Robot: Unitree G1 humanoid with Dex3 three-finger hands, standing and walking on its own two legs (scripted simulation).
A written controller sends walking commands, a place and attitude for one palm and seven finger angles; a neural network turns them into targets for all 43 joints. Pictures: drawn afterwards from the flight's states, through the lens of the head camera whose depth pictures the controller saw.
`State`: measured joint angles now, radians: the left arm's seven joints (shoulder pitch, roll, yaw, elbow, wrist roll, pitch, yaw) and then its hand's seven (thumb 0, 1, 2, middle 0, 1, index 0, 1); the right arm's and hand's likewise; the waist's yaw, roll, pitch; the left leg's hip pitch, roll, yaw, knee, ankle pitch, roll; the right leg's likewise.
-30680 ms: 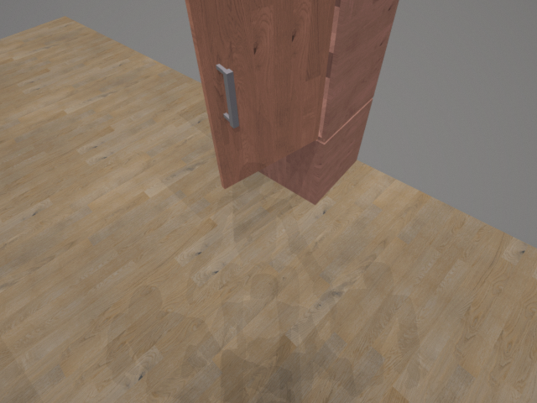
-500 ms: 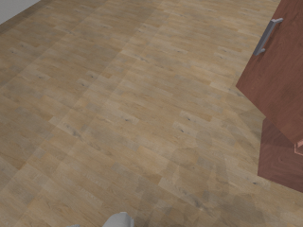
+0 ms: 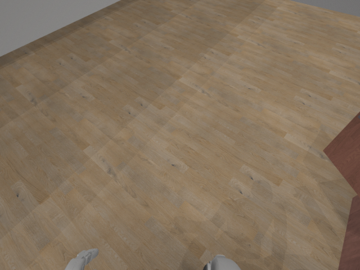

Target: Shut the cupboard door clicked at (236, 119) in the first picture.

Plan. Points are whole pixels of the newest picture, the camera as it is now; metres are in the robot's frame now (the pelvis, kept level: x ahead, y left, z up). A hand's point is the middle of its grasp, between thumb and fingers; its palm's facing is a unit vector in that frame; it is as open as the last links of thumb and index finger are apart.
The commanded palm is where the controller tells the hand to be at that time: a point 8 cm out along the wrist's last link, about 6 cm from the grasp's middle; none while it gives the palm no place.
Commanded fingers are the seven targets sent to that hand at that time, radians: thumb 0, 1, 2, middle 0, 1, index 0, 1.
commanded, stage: walk to a spot facing it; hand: left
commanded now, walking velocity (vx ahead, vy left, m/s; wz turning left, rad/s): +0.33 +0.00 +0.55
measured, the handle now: out of the picture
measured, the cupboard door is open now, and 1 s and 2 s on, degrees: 49 49 49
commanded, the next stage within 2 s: turn to face it in 0.46 s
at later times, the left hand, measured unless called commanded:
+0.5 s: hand out of the picture +0.09 +0.15 -0.17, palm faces +0.37 -0.91 -0.19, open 7.3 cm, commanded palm none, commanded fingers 0.00 0.90 0.90 -0.20 -0.30 -0.20 -0.30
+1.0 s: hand (96, 225) +0.26 +0.25 -0.17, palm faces +0.29 -0.94 -0.16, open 7.4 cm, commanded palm none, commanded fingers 0.00 0.90 0.90 -0.20 -0.30 -0.20 -0.30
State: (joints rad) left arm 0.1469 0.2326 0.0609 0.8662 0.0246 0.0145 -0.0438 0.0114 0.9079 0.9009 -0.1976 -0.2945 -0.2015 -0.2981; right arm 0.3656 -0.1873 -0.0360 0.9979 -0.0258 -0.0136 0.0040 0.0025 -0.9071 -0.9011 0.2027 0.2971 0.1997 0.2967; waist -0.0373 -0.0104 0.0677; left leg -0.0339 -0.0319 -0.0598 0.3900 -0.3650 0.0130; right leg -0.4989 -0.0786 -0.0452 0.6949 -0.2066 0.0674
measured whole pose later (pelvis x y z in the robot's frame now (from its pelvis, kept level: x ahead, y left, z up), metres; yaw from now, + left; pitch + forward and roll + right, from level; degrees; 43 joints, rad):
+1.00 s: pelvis +0.26 +0.05 +0.01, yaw +13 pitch +0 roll -3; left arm 0.24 0.21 0.08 0.95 0.03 0.10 -0.01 0.01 0.91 0.90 -0.20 -0.29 -0.20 -0.30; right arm 0.19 -0.16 -0.02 0.96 -0.02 0.01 -0.04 -0.01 -0.93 -0.90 0.20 0.30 0.20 0.30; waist 0.01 -0.02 0.05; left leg -0.21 0.03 0.24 0.44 -0.25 0.12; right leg -0.44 -0.06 -0.02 0.96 -0.34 0.07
